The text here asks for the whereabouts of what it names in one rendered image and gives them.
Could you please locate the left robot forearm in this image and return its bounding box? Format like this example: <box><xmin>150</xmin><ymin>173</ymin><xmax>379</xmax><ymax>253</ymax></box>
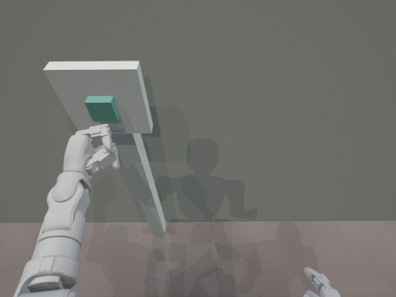
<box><xmin>13</xmin><ymin>171</ymin><xmax>91</xmax><ymax>297</ymax></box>

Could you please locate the button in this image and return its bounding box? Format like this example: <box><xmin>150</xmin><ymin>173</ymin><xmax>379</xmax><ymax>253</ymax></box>
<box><xmin>85</xmin><ymin>96</ymin><xmax>120</xmax><ymax>122</ymax></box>

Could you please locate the left robot hand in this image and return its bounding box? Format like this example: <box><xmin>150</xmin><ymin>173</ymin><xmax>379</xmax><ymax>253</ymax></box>
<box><xmin>63</xmin><ymin>124</ymin><xmax>119</xmax><ymax>182</ymax></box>

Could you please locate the panel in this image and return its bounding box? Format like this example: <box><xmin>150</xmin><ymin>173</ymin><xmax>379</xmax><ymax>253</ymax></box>
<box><xmin>43</xmin><ymin>61</ymin><xmax>166</xmax><ymax>235</ymax></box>

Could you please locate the right robot hand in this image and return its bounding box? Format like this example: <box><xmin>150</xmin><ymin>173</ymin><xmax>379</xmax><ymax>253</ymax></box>
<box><xmin>303</xmin><ymin>267</ymin><xmax>341</xmax><ymax>297</ymax></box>

